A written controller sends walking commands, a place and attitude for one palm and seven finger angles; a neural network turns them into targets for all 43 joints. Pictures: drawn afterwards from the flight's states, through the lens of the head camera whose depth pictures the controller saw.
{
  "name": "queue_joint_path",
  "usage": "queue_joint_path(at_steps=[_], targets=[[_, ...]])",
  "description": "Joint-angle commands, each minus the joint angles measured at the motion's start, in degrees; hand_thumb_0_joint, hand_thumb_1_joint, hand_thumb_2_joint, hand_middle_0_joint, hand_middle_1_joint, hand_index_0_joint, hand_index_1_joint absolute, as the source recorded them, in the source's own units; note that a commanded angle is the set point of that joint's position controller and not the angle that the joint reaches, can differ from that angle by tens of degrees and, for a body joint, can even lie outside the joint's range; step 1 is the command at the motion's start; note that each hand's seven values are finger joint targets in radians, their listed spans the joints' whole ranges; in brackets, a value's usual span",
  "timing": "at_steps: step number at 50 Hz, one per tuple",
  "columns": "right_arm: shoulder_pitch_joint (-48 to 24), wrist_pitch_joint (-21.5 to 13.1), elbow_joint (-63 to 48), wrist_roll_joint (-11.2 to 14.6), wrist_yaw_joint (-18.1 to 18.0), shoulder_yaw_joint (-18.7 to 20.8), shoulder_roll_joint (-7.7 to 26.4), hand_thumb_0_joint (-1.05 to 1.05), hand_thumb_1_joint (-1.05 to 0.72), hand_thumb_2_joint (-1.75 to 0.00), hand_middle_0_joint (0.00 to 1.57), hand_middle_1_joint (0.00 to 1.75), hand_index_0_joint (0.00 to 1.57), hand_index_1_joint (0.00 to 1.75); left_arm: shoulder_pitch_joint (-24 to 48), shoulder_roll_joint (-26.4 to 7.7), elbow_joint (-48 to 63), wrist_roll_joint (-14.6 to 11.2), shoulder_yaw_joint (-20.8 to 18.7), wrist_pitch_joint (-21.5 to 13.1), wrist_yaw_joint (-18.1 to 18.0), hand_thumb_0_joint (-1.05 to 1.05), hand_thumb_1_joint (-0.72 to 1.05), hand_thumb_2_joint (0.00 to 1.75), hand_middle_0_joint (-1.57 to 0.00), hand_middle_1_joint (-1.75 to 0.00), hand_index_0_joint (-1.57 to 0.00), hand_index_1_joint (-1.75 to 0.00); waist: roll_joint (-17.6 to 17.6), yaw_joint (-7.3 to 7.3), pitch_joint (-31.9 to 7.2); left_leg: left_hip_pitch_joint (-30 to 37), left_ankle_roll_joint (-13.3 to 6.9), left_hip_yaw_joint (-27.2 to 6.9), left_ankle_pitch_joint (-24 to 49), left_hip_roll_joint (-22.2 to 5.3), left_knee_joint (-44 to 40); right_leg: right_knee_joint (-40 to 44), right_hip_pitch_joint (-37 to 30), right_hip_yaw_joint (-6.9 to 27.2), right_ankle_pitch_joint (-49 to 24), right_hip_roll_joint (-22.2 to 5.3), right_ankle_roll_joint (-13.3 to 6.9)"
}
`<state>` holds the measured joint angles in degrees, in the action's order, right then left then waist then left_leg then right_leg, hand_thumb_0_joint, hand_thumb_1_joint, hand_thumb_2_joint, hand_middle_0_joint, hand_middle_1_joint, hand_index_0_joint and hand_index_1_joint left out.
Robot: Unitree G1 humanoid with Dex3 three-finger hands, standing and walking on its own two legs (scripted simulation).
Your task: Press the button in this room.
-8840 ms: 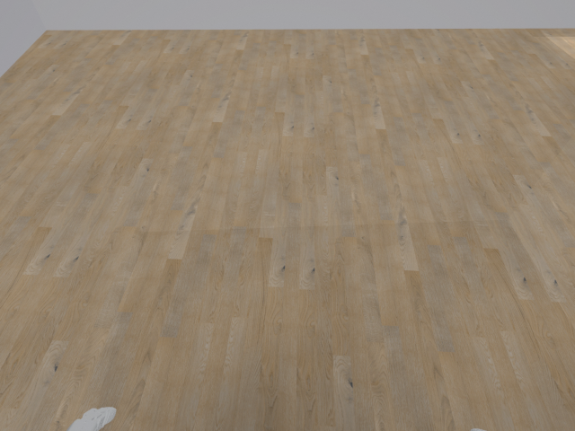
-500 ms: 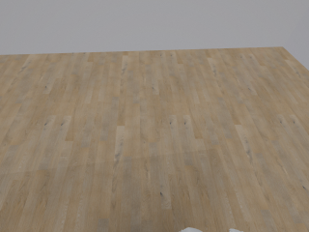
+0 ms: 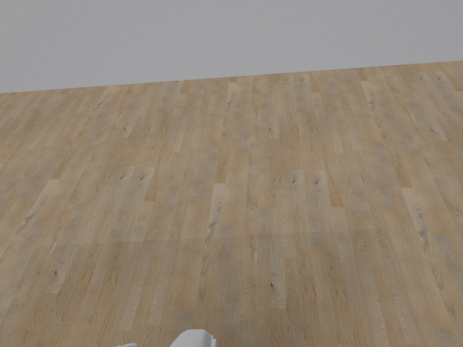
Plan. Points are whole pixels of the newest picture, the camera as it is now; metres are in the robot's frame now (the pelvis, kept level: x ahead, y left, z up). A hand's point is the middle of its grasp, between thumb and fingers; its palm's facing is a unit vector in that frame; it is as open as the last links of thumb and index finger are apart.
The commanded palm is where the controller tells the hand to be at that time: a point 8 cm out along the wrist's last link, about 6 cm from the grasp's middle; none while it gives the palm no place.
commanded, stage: turn or walk to find it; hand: left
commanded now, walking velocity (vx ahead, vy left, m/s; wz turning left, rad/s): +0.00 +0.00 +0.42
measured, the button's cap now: out of the picture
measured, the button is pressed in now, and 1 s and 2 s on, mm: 0 0 0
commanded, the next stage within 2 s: none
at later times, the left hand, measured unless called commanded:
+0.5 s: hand out of the picture -0.02 +0.28 -0.17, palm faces +0.24 -0.94 -0.25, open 7.4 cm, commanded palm none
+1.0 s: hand out of the picture -0.04 +0.20 -0.15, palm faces +0.42 -0.87 -0.25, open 7.4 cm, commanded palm none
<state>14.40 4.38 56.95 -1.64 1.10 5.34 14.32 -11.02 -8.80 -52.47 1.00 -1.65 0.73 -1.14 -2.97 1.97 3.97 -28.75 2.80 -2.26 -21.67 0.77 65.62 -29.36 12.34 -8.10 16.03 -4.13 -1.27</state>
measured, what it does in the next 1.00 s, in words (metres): steps on the spot, turning left: left foot, then right foot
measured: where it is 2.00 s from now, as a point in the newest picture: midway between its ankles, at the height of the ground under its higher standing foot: outside the picture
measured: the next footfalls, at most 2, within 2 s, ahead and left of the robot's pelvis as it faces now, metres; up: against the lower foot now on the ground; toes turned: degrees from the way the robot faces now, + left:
left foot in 0.26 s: +0.00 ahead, +0.16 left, +0.00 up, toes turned +11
right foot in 0.72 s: +0.05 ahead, -0.08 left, +0.00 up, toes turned +13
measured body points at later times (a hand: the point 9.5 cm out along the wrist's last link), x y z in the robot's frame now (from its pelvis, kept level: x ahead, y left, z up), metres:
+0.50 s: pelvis -0.02 +0.05 +0.00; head +0.01 +0.08 +0.45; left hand -0.03 +0.33 -0.15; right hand +0.12 -0.17 -0.13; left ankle -0.04 +0.15 -0.74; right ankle -0.02 -0.10 -0.67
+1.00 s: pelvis -0.03 +0.00 +0.00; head +0.00 -0.01 +0.45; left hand -0.06 +0.25 -0.13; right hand +0.10 -0.23 -0.16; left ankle -0.12 +0.14 -0.66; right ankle +0.01 -0.08 -0.74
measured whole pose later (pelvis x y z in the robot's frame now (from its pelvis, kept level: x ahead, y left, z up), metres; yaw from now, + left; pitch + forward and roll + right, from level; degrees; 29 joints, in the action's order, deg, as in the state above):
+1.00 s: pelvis -0.03 +0.00 +0.00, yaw +25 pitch -1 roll +2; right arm 13.4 4.5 57.4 -1.6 1.1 5.1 14.5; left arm -11.9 -8.9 -53.3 1.2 -1.8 0.5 -1.2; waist -1.8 1.3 4.3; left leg -26.2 4.0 -1.5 -22.8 -1.5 62.3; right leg -29.1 11.8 -10.7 16.1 -5.2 -1.5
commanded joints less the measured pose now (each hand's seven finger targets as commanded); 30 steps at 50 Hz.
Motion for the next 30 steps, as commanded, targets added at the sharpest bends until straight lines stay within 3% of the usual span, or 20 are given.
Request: queue_joint_path(at_steps=[1, 5, 8, 10, 11, 12, 13, 14, 15, 16, 17, 18, 20, 23, 26, 30], targets=[[-2.0, -0.9, -3.9, 0.3, -0.1, 0.2, 2.9, 0.00, -0.90, -0.90, 0.20, 0.30, 0.20, 0.30, -1.5, -11.8, 2.8, 0.3, -2.8, -1.5, -1.0, 0.00, 0.90, 0.90, -0.20, -0.30, -0.20, -0.30, 12.4, -2.30, -2.5, -2.4, 1.3, 1.0, -0.4, -2.5, -1.2, 11.8, -4.2, 8.7, -13.7, -14.2, -5.3], [-6.1, -1.4, -4.7, 0.7, -0.2, -0.6, 2.2, 0.00, -0.90, -0.90, 0.20, 0.30, 0.20, 0.30, -5.0, -13.7, 1.1, 0.8, -3.5, -1.2, -0.8, 0.00, 0.90, 0.90, -0.20, -0.30, -0.20, -0.30, 13.1, -4.45, -3.2, 1.3, 1.3, 3.7, -4.6, -2.6, -12.4, 9.4, -6.6, 8.0, -21.3, -15.7, -6.6], [-6.6, -2.1, -5.0, 1.2, -0.3, -1.1, 1.8, 0.00, -0.90, -0.90, 0.20, 0.30, 0.20, 0.30, -4.9, -15.1, 0.3, 0.9, -4.0, -0.8, -0.7, 0.00, 0.90, 0.90, -0.20, -0.30, -0.20, -0.30, 15.1, -4.82, -4.7, 5.6, 0.6, 5.9, -5.7, -2.3, -21.2, 6.4, -7.5, 6.9, -25.3, -16.6, -6.8], [-3.5, -2.6, -4.4, 1.2, -0.5, -1.3, 2.1, 0.00, -0.90, -0.90, 0.20, 0.30, 0.20, 0.30, -3.8, -15.6, 0.2, 0.7, -4.2, -0.5, -0.7, 0.00, 0.90, 0.90, -0.20, -0.30, -0.20, -0.30, 14.9, -2.97, -6.4, 10.7, 0.1, 7.5, -0.4, -1.8, -30.3, 2.6, -6.8, 4.7, -25.9, -16.0, -4.9], [-2.0, -2.8, -3.9, 1.1, -0.5, -1.2, 2.7, 0.00, -0.90, -0.90, 0.20, 0.30, 0.20, 0.30, -3.4, -15.3, 0.2, 0.3, -4.1, -0.3, -0.5, 0.00, 0.90, 0.90, -0.20, -0.30, -0.20, -0.30, 13.0, -1.97, -6.8, 15.8, -0.4, 7.8, 5.8, -1.7, -36.7, -0.2, -3.8, 2.5, -22.7, -14.8, -2.6], [-0.1, -3.5, -3.6, 1.0, -0.5, -0.7, 5.2, 0.00, -0.90, -0.90, 0.20, 0.30, 0.20, 0.30, -3.6, -13.8, 0.4, -0.2, -3.9, 0.2, -0.4, 0.00, 0.90, 0.90, -0.20, -0.30, -0.20, -0.30, 6.9, -0.62, -8.5, 23.2, -1.6, 4.3, 13.1, -4.6, -43.6, -7.1, 1.7, 0.3, -16.8, -12.7, 0.3], [0.8, -3.9, -4.1, 0.5, -0.5, 0.5, 11.0, 0.00, -0.90, -0.90, 0.20, 0.30, 0.20, 0.30, -4.3, -10.2, 1.9, -0.5, -3.3, 0.6, -0.1, 0.00, 0.90, 0.90, -0.20, -0.30, -0.20, -0.30, -10.3, -0.24, -8.5, 30.1, -6.3, -12.9, 26.6, -17.8, -46.5, -18.5, 15.6, -2.4, 5.8, -5.3, 4.4], [3.4, -3.3, -3.8, 0.5, -0.8, 1.1, 14.0, 0.00, -0.90, -0.90, 0.20, 0.30, 0.20, 0.30, -1.2, -8.6, 3.9, 0.0, -2.4, 0.9, 0.0, 0.00, 0.90, 0.90, -0.20, -0.30, -0.20, -0.30, -13.8, 1.51, -7.2, 26.3, -12.0, -17.5, 34.6, -24.4, -47.4, -26.9, 18.6, 0.7, 20.9, -2.8, 5.1], [3.8, -3.6, -2.8, 0.3, -1.6, 1.0, 12.3, 0.00, -0.90, -0.90, 0.20, 0.30, 0.20, 0.30, 2.3, -9.2, 3.5, 0.1, -2.5, 1.7, -0.6, 0.00, 0.90, 0.90, -0.20, -0.30, -0.20, -0.30, -14.1, 2.39, -6.7, 22.6, -11.8, -17.6, 32.4, -22.4, -48.4, -31.5, 18.7, 5.8, 19.1, -2.8, 5.0], [1.0, -3.4, -3.5, 0.3, -2.1, 0.5, 11.1, 0.00, -0.90, -0.90, 0.20, 0.30, 0.20, 0.30, 3.4, -9.7, 3.1, -0.1, -2.8, 1.8, -0.3, 0.00, 0.90, 0.90, -0.20, -0.30, -0.20, -0.30, -12.2, 1.23, -4.1, 20.4, -11.9, -16.0, 28.4, -20.1, -48.4, -34.4, 19.8, 7.0, 15.4, -2.9, 4.9], [-2.6, -3.5, -4.3, 0.3, -2.2, -0.1, 9.2, 0.00, -0.90, -0.90, 0.20, 0.30, 0.20, 0.30, 2.6, -10.0, 1.9, -0.1, -3.0, 1.7, 0.1, 0.00, 0.90, 0.90, -0.20, -0.30, -0.20, -0.30, -9.0, -0.35, -2.6, 19.2, -11.4, -12.5, 27.2, -17.3, -48.2, -35.4, 19.7, 7.3, 10.9, -3.0, 4.9], [-4.4, -3.8, -5.2, 0.4, -2.2, -0.5, 8.6, 0.00, -0.90, -0.90, 0.20, 0.30, 0.20, 0.30, 0.3, -9.9, 1.1, 0.0, -3.0, 1.4, 0.5, 0.00, 0.90, 0.90, -0.20, -0.30, -0.20, -0.30, -6.6, -1.68, -3.7, 20.3, -10.9, -10.1, 27.2, -15.8, -47.9, -35.9, 19.4, 6.7, 8.2, -2.8, 5.3], [-4.0, -4.2, -5.3, 0.6, -2.1, -0.6, 8.0, 0.00, -0.90, -0.90, 0.20, 0.30, 0.20, 0.30, -0.8, -9.9, 0.3, 0.1, -2.9, 1.3, 0.6, 0.00, 0.90, 0.90, -0.20, -0.30, -0.20, -0.30, -4.5, -1.59, -4.9, 22.0, -10.6, -8.0, 30.5, -14.0, -47.6, -35.2, 18.6, 6.6, 6.1, -2.3, 5.8], [-2.2, -4.2, -5.1, 0.7, -2.1, -0.3, 8.0, 0.00, -0.90, -0.90, 0.20, 0.30, 0.20, 0.30, 0.2, -9.6, 0.9, -0.1, -2.7, 1.2, 0.4, 0.00, 0.90, 0.90, -0.20, -0.30, -0.20, -0.30, -3.4, -0.73, -5.7, 24.4, -11.9, -9.5, 32.7, -14.4, -46.9, -31.1, 18.4, 6.8, 6.9, -1.8, 6.3], [-0.7, -4.0, -4.9, 0.5, -2.0, 0.0, 8.4, 0.00, -0.90, -0.90, 0.20, 0.30, 0.20, 0.30, 2.1, -9.0, 2.4, -0.2, -2.4, 1.1, 0.3, 0.00, 0.90, 0.90, -0.20, -0.30, -0.20, -0.30, -4.5, 0.09, -6.1, 25.3, -12.6, -11.9, 33.7, -14.4, -46.2, -26.9, 17.9, 7.0, 8.4, -0.8, 6.4], [-1.4, -3.5, -5.3, 0.2, -1.9, 0.5, 8.5, 0.00, -0.90, -0.90, 0.20, 0.30, 0.20, 0.30, 2.7, -8.2, 3.4, -0.4, -2.1, 0.8, 0.0, 0.00, 0.90, 0.90, -0.20, -0.30, -0.20, -0.30, -5.6, 0.11, -6.8, 23.5, -12.9, -14.2, 34.3, -14.0, -44.4, -17.8, 13.1, 6.6, 10.0, 0.7, 5.8]])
